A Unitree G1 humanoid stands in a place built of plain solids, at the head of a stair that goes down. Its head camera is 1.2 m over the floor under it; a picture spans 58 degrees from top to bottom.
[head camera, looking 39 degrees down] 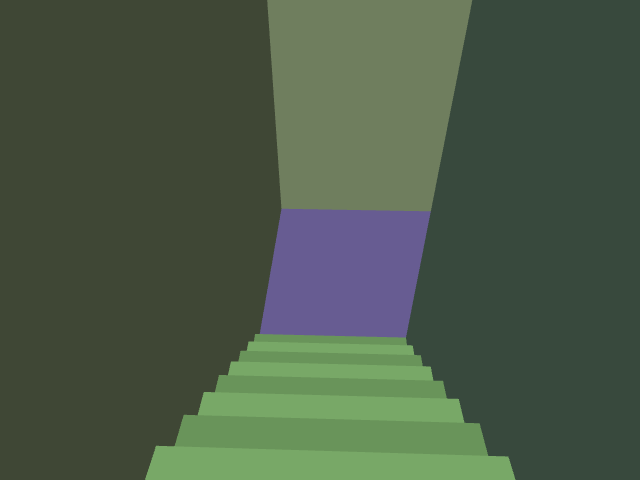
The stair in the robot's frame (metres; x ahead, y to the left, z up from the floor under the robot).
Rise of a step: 0.19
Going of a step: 0.23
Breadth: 1.28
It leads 2 degrees to the right of straight ahead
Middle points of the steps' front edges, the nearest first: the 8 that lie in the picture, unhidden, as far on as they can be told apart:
0.74 -0.04 -0.39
0.97 -0.05 -0.58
1.20 -0.05 -0.78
1.43 -0.06 -0.97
1.66 -0.07 -1.17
1.89 -0.07 -1.36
2.12 -0.08 -1.56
2.35 -0.09 -1.75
